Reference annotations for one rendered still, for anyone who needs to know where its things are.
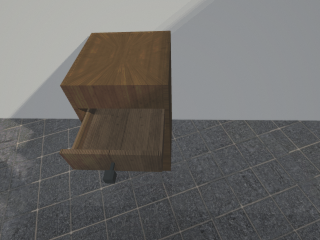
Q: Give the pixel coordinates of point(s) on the drawer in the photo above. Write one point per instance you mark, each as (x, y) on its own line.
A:
(132, 138)

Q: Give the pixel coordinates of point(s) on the handle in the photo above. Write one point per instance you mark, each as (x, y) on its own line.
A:
(110, 175)

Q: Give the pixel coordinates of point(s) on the cabinet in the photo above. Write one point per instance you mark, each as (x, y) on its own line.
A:
(124, 70)

